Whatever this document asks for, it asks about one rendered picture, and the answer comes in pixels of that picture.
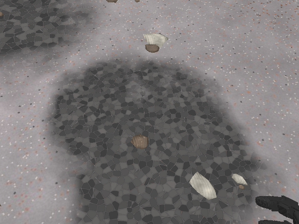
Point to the robot right hand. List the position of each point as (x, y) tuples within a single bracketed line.
[(284, 205)]

